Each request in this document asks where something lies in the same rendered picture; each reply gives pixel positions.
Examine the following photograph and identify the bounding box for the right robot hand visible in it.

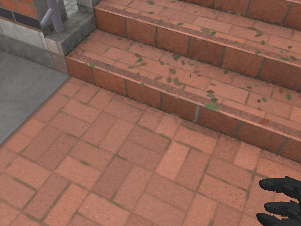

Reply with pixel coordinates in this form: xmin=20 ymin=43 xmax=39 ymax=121
xmin=256 ymin=176 xmax=301 ymax=226

